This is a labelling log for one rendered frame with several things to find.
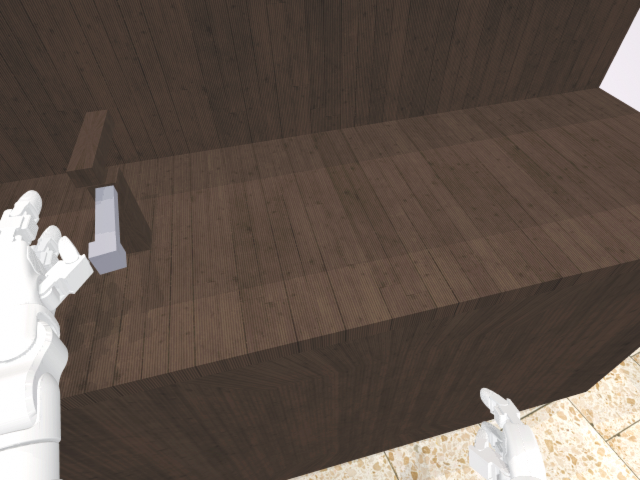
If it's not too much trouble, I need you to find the right robot hand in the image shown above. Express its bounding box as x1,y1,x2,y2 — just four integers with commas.
469,388,547,480

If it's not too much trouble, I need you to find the robot left forearm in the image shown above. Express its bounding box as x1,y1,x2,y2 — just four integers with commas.
0,304,68,480

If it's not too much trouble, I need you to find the counter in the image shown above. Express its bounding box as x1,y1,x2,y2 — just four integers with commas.
0,0,640,480

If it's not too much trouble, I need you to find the left robot hand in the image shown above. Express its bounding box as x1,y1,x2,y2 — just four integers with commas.
0,190,94,316

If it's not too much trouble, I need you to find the tap lever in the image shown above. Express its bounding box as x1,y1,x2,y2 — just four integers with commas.
88,185,127,275

